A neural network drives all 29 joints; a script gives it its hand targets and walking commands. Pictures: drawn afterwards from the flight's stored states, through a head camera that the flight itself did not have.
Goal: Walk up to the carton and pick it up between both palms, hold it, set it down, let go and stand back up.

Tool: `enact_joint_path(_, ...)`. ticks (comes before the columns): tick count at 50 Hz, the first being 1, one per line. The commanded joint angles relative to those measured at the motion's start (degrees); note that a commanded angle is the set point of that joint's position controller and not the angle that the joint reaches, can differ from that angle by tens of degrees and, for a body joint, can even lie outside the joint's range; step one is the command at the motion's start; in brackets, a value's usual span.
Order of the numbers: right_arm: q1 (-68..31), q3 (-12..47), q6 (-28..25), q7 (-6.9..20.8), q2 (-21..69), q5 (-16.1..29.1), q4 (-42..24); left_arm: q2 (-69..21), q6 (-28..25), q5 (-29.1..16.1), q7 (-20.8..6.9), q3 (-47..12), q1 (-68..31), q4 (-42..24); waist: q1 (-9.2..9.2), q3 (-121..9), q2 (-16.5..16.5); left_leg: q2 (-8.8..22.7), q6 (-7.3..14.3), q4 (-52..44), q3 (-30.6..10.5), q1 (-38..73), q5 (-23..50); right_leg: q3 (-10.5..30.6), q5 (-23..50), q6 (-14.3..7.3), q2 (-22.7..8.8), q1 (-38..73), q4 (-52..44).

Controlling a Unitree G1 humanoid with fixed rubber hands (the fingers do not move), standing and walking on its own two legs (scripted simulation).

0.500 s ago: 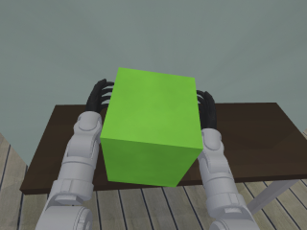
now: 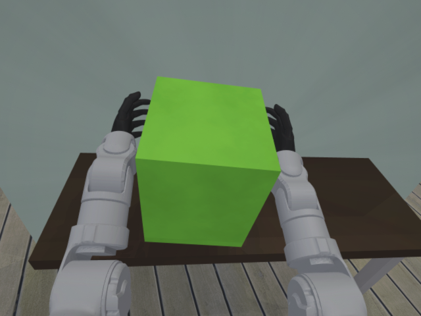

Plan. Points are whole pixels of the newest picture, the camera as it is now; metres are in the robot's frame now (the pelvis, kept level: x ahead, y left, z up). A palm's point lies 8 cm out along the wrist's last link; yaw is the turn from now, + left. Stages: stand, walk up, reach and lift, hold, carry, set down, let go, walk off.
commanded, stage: reach and lift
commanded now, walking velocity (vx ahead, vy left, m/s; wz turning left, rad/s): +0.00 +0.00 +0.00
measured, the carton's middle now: (201, 166) +0.38 +0.01 +0.13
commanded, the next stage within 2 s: hold in 1.64 s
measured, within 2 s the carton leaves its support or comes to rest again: neither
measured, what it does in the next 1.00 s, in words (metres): stands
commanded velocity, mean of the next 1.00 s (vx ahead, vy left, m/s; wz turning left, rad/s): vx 0.00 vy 0.00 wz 0.00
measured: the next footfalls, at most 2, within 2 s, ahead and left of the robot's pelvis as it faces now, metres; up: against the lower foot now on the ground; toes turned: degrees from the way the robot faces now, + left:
none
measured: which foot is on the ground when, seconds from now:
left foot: down 0.00-1.00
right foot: down 0.00-1.00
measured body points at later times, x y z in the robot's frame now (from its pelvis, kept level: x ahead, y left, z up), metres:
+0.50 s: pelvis +0.00 +0.00 +0.00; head -0.05 +0.01 +0.45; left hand +0.39 +0.17 +0.23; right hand +0.39 -0.13 +0.22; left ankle -0.01 +0.14 -0.74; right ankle +0.07 -0.11 -0.74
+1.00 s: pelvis +0.00 +0.00 +0.00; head -0.06 +0.02 +0.45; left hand +0.39 +0.17 +0.25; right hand +0.40 -0.12 +0.25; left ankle -0.01 +0.14 -0.74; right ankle +0.07 -0.11 -0.74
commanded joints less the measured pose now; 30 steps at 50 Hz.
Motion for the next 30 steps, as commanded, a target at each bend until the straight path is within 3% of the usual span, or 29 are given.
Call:
enact_joint_path(1,-55.75,20.12,-1.96,5.84,31.14,7.17,-5.08,-37.37,0.23,3.26,-10.97,-16.44,-40.10,-4.61,-5.73,-19.72,4.95,-5.05,2.43,-7.60,2.78,-7.10,1.15,-5.80,6.49,2.38,-1.09,26.07,-4.58)
enact_joint_path(8,-58.54,27.74,-0.57,4.73,32.54,12.89,-10.54,-41.04,0.90,-0.61,-9.46,-23.08,-42.52,-12.26,-6.33,-27.43,6.72,-4.69,0.33,-2.24,0.78,-0.55,17.71,-6.19,16.87,2.07,0.71,27.97,-2.55)
enact_joint_path(13,-61.45,32.60,0.89,3.78,32.10,16.33,-19.32,-41.29,2.43,-2.97,-8.23,-26.35,-41.28,-16.35,-6.00,-31.62,6.34,-5.04,-0.01,0.33,-0.36,1.39,23.22,-5.50,21.57,2.54,1.28,29.23,-1.76)
enact_joint_path(17,-63.64,31.04,2.50,3.19,30.62,16.82,-19.45,-40.75,4.47,-2.98,-8.48,-25.47,-40.44,-12.37,-6.41,-28.59,4.74,-5.01,0.77,-0.27,-0.38,-0.28,18.37,-5.43,17.70,2.44,1.37,26.88,-2.73)
enact_joint_path(22,-67.12,27.95,4.81,3.64,32.26,16.05,-15.07,-38.88,4.76,-3.12,-8.44,-22.20,-47.71,-10.71,-6.13,-26.71,2.43,-5.00,2.60,-3.00,0.16,-4.82,8.08,-5.16,10.86,2.21,0.96,25.79,-3.31)
enact_joint_path(26,-69.43,25.49,6.45,4.19,33.06,15.93,-11.28,-37.87,5.06,-3.21,-8.23,-20.18,-52.01,-8.83,-6.18,-25.11,3.21,-5.19,3.05,-4.35,0.36,-7.65,3.03,-4.54,5.48,1.98,0.62,23.71,-3.77)
enact_joint_path(30,-68.07,20.45,8.38,5.51,32.02,14.12,-2.05,-35.87,5.92,-0.91,-8.48,-15.61,-54.22,-3.11,-6.50,-20.42,4.66,-5.08,3.72,-6.18,0.57,-9.99,-2.96,-4.38,-2.62,1.06,0.49,20.38,-4.49)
